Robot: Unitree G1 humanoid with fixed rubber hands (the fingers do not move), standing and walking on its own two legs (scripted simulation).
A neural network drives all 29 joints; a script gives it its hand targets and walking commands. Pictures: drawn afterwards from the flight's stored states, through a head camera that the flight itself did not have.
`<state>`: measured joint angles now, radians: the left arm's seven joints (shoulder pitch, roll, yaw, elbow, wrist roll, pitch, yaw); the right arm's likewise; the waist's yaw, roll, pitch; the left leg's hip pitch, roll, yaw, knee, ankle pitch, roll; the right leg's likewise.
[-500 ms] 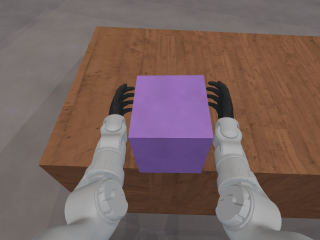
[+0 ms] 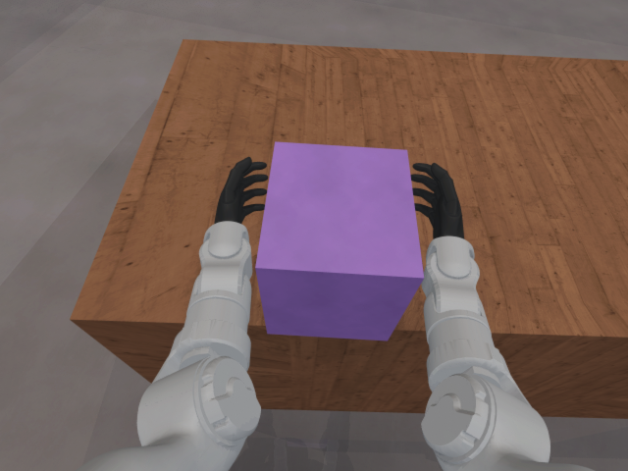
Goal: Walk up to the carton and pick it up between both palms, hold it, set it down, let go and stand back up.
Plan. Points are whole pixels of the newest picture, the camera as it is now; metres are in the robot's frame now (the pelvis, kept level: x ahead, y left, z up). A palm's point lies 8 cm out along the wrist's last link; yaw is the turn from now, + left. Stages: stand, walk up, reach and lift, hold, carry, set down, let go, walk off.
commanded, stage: set down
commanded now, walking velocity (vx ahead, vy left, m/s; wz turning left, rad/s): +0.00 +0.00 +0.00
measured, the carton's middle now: (333, 246) +0.42 -0.01 +0.00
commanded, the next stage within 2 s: none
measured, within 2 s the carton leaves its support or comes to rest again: neither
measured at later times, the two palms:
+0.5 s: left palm (232, 218) +0.42 +0.13 +0.05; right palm (444, 227) +0.40 -0.14 +0.07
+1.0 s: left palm (227, 211) +0.43 +0.14 +0.05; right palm (434, 229) +0.42 -0.14 +0.04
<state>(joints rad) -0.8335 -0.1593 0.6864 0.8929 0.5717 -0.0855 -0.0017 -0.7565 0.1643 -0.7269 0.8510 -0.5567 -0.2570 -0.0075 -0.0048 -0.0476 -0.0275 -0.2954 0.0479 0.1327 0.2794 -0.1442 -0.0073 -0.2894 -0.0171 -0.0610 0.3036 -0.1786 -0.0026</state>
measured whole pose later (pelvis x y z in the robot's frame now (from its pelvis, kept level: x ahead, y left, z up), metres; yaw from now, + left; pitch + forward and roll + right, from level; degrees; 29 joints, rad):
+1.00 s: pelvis -0.01 +0.01 -0.01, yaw -2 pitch +20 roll -1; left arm -1.00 0.06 0.35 1.32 0.17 -0.20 0.16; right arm -0.91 -0.05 -0.33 1.23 -0.11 -0.20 -0.12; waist 0.00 -0.02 -0.20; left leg -0.61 0.08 0.13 0.47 -0.20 0.00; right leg -0.58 0.00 -0.05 0.42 -0.19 -0.01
